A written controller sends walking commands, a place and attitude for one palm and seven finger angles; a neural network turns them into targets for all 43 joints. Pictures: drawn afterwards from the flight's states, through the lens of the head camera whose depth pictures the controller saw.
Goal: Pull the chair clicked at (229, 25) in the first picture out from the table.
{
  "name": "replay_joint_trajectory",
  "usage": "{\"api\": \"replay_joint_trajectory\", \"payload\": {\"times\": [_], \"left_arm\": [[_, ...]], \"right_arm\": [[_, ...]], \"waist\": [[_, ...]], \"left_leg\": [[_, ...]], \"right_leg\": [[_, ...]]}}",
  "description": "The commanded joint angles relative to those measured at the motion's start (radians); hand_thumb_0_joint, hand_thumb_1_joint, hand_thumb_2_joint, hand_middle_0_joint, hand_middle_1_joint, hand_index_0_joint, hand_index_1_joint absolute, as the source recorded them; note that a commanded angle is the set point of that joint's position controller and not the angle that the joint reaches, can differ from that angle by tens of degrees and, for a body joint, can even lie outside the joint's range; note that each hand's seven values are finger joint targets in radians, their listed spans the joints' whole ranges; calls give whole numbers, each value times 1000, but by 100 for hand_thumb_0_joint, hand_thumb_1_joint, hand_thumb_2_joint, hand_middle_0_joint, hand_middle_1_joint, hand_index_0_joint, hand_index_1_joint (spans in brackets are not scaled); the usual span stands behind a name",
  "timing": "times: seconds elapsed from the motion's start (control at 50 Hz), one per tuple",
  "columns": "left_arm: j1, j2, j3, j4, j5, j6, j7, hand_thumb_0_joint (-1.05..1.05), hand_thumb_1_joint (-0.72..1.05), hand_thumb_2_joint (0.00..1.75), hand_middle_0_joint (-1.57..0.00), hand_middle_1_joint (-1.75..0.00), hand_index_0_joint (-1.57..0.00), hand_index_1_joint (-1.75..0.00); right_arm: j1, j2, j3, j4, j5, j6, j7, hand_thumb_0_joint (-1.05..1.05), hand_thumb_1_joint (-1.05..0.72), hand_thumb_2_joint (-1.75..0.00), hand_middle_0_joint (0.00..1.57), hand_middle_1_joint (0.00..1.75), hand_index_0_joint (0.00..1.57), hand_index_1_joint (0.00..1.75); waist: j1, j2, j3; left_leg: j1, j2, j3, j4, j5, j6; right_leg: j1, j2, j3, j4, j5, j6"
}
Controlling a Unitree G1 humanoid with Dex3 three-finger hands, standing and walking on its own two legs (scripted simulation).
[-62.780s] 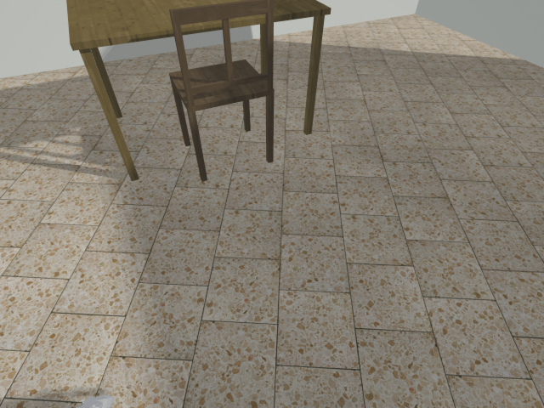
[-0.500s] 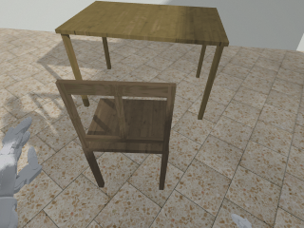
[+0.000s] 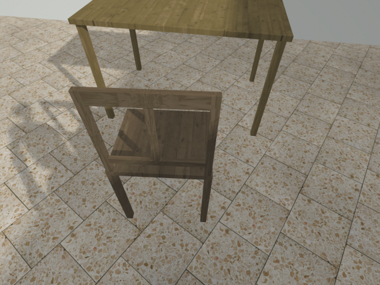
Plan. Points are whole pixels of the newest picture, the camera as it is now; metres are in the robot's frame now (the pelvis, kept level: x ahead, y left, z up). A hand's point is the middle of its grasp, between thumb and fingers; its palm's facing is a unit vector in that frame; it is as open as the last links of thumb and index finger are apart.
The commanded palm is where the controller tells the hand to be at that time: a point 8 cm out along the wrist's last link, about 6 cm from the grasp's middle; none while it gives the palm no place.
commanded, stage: let the arm hang, fingers relaxed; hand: left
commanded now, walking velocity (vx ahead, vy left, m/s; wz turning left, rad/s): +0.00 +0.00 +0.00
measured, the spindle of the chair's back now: (152, 135) +0.58 +0.16 -0.10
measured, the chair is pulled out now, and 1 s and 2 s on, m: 0.57 0.57 0.57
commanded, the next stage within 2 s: look to check the result in 0.54 s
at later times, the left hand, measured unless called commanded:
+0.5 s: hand out of the picture -0.01 +0.12 -0.18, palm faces +0.02 -0.99 -0.14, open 7.3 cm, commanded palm none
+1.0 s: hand out of the picture +0.00 +0.13 -0.18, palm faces +0.03 -0.99 -0.16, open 7.4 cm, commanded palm none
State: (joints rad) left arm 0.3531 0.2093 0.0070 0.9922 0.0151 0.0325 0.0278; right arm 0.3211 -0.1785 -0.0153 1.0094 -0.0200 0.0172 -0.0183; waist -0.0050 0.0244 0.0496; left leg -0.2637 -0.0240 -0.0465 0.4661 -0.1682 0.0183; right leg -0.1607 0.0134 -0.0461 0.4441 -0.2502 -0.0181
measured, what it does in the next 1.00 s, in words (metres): stands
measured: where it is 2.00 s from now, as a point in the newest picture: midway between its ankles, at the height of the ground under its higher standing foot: outside the picture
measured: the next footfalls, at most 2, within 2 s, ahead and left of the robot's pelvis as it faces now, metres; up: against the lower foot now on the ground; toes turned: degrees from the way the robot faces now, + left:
none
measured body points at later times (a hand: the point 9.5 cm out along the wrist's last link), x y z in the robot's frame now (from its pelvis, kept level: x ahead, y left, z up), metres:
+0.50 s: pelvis +0.01 -0.02 +0.00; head +0.01 -0.02 +0.45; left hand -0.01 +0.18 -0.16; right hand -0.03 -0.22 -0.16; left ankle +0.05 +0.11 -0.74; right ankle +0.00 -0.11 -0.74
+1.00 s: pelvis +0.01 -0.02 +0.00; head +0.03 -0.03 +0.45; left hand +0.00 +0.18 -0.16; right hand -0.02 -0.23 -0.16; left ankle +0.05 +0.11 -0.74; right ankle +0.00 -0.11 -0.74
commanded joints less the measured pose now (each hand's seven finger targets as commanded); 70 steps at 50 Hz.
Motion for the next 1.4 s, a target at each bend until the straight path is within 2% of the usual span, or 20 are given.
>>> {"api": "replay_joint_trajectory", "payload": {"times": [0.0,0.04,0.12,0.2,0.28,0.42,0.48,0.5,0.58,0.68,0.8,0.88,0.9,0.96,1.02,1.08,1.1,1.18,1.22,1.38], "left_arm": [[33,61,-4,-20,-7,-26,3,0,90,90,-20,-30,-20,-30],[47,63,-5,-2,-7,-26,4,0,90,90,-20,-30,-20,-30],[65,52,-11,27,-9,-29,8,0,90,90,-20,-30,-20,-30],[77,37,-13,45,-11,-32,11,0,90,90,-20,-30,-20,-30],[85,13,-14,61,-12,-37,15,0,90,90,-20,-30,-20,-30],[78,-7,-13,67,-12,-39,19,0,90,90,-20,-30,-20,-30],[76,-15,-10,69,-13,-41,19,0,90,90,-20,-30,-20,-30],[76,-15,-11,68,-13,-39,20,0,90,90,-20,-30,-20,-30],[73,-20,-11,65,-15,-42,20,0,90,90,-20,-30,-20,-30],[64,-21,-10,61,-15,-41,20,0,90,90,-20,-30,-20,-30],[63,-15,-8,56,-13,-38,19,0,90,90,-20,-30,-20,-30],[64,-17,-7,56,-14,-40,19,0,90,90,-20,-30,-20,-30],[59,-17,-9,55,-14,-37,18,0,90,90,-20,-30,-20,-30],[64,-15,-7,53,-14,-39,18,0,90,90,-20,-30,-20,-30],[61,-17,-8,52,-14,-38,18,0,90,90,-20,-30,-20,-30],[63,-18,-6,50,-15,-40,18,0,90,90,-20,-30,-20,-30],[60,-15,-7,53,-15,-40,18,0,90,90,-20,-30,-20,-30],[63,-18,-6,50,-16,-42,18,0,90,90,-20,-30,-20,-30],[58,-18,-7,50,-15,-39,19,0,90,90,-20,-30,-20,-30],[60,-17,-6,48,-16,-39,17,0,90,90,-20,-30,-20,-30]], "right_arm": [[58,-92,-13,-14,6,-15,-10,0,-90,-90,20,30,20,30],[74,-87,-9,2,5,-17,-9,0,-90,-90,20,30,20,30],[93,-69,-6,31,7,-17,-11,0,-90,-90,20,30,20,30],[111,-48,0,58,9,-21,-15,0,-90,-90,20,30,20,30],[118,-27,3,73,10,-28,-20,0,-90,-90,20,30,20,30],[128,-3,3,89,11,-26,-25,0,-90,-90,20,30,20,30],[127,5,3,92,11,-28,-27,0,-90,-90,20,30,20,30],[124,8,2,91,12,-24,-28,0,-90,-90,20,30,20,30],[126,4,0,91,12,-26,-29,0,-90,-90,20,30,20,30],[121,3,-1,91,12,-28,-31,0,-90,-90,20,30,20,30],[119,4,-3,88,12,-24,-30,0,-90,-90,20,30,20,30],[115,0,-2,90,12,-27,-30,0,-90,-90,20,30,20,30],[112,2,-1,89,12,-24,-31,0,-90,-90,20,30,20,30],[117,-1,-1,89,11,-27,-30,0,-90,-90,20,30,20,30],[113,-2,-1,87,11,-26,-32,0,-90,-90,20,30,20,30],[116,-4,-1,88,12,-30,-32,0,-90,-90,20,30,20,30],[109,1,0,87,13,-28,-33,0,-90,-90,20,30,20,30],[114,-5,0,90,15,-32,-34,0,-90,-90,20,30,20,30],[108,-3,1,91,14,-30,-35,0,-90,-90,20,30,20,30],[108,-6,0,89,13,-28,-34,0,-90,-90,20,30,20,30]], "waist": [[-2,-23,69],[-2,-11,52],[-2,-63,73],[0,-10,74],[1,-28,51],[-1,-23,85],[0,6,65],[0,7,92],[-3,-18,52],[-4,-22,49],[-1,-25,74],[-3,-22,48],[-1,-22,86],[-2,-16,52],[-1,-9,71],[-1,-3,29],[1,-13,53],[-2,-22,19],[0,-9,59],[0,-20,58]], "left_leg": [[-9,94,-119,-124,-175,48],[-9,93,-124,-126,-180,48],[-2,86,-101,-99,-138,47],[1,91,-101,-101,-109,48],[13,91,-94,-84,-38,46],[4,87,-83,-65,-15,42],[12,87,-83,-60,-4,40],[-2,88,-78,-63,-19,40],[25,89,-78,-47,20,38],[34,94,-84,-53,28,39],[10,94,-82,-63,-5,40],[31,91,-83,-53,13,38],[17,94,-82,-63,-8,39],[28,95,-84,-58,17,39],[20,94,-86,-61,7,40],[43,95,-85,-54,45,40],[35,97,-84,-58,39,41],[58,96,-80,-44,92,39],[41,98,-81,-52,78,39],[41,94,-82,-53,50,39]], "right_leg": [[-111,-90,112,-124,-108,-52],[-106,-92,118,-113,-110,-53],[-130,-101,128,-127,-120,-57],[-126,-94,118,-111,-83,-58],[-102,-102,120,-98,-20,-60],[-110,-103,123,-110,-10,-65],[-95,-104,123,-108,7,-63],[-102,-100,117,-115,-2,-64],[-86,-106,123,-110,35,-65],[-84,-101,119,-106,45,-64],[-84,-97,114,-115,19,-64],[-80,-102,121,-111,32,-64],[-97,-98,113,-117,14,-66],[-77,-99,116,-106,37,-64],[-84,-97,116,-109,32,-65],[-60,-100,119,-102,67,-64],[-67,-99,110,-106,68,-64],[-45,-104,115,-97,119,-62],[-63,-100,110,-99,104,-62],[-60,-102,110,-108,74,-61]]}}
